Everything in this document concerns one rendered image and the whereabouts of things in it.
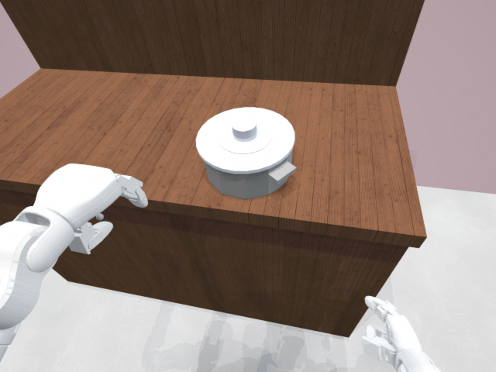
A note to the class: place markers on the robot right hand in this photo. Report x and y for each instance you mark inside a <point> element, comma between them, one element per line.
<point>385,344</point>

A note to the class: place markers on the knob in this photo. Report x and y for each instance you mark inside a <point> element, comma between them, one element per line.
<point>244,127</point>

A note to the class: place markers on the pot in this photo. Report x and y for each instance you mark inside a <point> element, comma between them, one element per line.
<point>253,185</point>

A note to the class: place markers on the right robot forearm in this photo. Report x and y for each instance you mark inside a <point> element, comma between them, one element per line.
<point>411,360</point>

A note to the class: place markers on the lid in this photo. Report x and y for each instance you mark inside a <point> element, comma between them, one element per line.
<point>272,143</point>

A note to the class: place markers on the robot left hand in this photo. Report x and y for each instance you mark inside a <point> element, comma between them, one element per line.
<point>80,192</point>

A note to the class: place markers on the table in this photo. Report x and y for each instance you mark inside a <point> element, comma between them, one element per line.
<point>127,84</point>

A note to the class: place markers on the left robot forearm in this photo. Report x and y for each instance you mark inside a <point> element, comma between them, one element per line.
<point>29,247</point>

